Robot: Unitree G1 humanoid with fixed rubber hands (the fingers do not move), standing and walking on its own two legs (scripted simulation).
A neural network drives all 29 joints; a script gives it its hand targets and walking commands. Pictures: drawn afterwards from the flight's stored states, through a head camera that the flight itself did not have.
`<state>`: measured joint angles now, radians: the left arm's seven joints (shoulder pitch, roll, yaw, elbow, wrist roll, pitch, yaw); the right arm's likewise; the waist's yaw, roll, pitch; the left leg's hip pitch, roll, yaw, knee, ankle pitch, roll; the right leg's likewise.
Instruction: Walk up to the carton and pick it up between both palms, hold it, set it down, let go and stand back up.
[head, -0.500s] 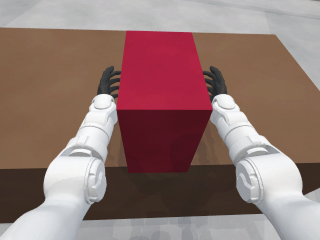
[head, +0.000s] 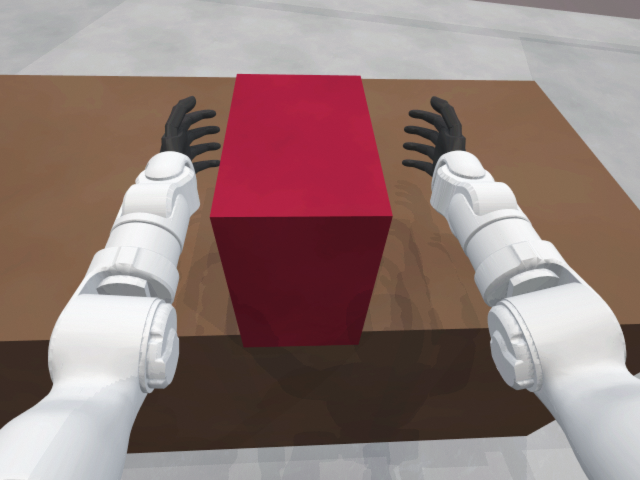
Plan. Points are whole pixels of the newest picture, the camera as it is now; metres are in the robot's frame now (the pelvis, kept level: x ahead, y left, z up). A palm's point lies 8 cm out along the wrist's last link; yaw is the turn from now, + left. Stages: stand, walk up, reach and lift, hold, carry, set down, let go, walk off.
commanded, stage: set down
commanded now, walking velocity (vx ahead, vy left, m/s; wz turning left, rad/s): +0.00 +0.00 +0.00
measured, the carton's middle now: (300, 215) +0.46 +0.04 +0.08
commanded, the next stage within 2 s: none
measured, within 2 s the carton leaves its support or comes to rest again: neither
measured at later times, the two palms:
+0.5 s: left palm (148, 135) +0.45 +0.21 +0.22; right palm (458, 135) +0.45 -0.13 +0.22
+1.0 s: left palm (141, 210) +0.39 +0.22 +0.16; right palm (451, 199) +0.40 -0.13 +0.17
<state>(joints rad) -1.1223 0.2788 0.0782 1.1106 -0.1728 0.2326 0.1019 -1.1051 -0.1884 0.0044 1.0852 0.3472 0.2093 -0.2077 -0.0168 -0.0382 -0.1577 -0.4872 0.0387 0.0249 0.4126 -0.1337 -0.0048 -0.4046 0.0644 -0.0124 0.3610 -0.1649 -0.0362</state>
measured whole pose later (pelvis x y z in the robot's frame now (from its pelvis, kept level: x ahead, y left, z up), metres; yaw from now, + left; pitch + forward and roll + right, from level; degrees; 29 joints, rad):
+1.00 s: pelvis -0.01 +0.01 +0.01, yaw +0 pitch +1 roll -1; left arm -0.70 0.25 0.14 0.41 -0.12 0.57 0.08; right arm -0.76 -0.18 0.04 0.61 0.39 0.34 -0.22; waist -0.02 -0.05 -0.02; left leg -0.25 0.02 0.03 0.37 -0.13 0.01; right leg -0.16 0.04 -0.01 0.31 -0.16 -0.02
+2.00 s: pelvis +0.00 +0.00 +0.01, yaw -1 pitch -2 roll +0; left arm 0.05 0.20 0.03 -0.07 -0.15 0.33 0.05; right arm 0.05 -0.10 0.06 -0.01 0.23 0.16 -0.17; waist 0.04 -0.05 0.06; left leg -0.13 0.01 0.06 0.30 -0.13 0.00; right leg -0.09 0.04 0.02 0.31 -0.19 -0.03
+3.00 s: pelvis +0.03 +0.01 +0.01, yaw +0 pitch -2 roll +0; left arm 0.27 0.22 -0.02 0.37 -0.03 0.08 0.02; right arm 0.26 -0.16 0.01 0.48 0.06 -0.12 0.00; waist 0.01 -0.03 0.05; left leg -0.11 0.00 0.05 0.33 -0.18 0.01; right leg -0.04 0.03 0.02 0.30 -0.22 -0.02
